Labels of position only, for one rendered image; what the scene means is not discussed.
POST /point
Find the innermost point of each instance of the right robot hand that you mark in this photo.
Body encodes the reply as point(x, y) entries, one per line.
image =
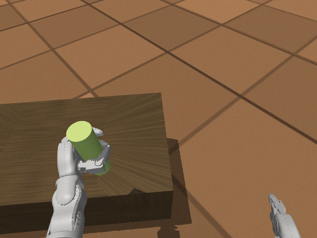
point(282, 223)

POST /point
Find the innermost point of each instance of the left robot hand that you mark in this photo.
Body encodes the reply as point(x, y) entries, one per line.
point(69, 161)

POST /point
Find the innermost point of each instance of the can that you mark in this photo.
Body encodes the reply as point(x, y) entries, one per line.
point(83, 138)

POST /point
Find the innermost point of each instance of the left robot arm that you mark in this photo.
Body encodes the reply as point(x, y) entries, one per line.
point(68, 201)

